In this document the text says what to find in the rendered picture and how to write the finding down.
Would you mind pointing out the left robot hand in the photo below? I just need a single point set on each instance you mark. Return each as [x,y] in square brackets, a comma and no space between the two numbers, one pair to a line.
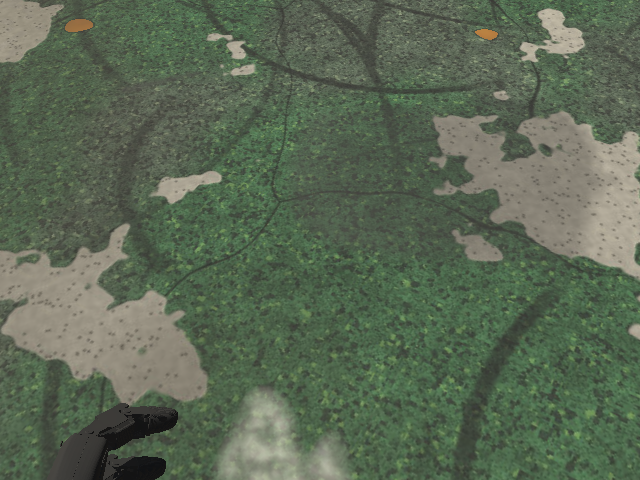
[84,456]

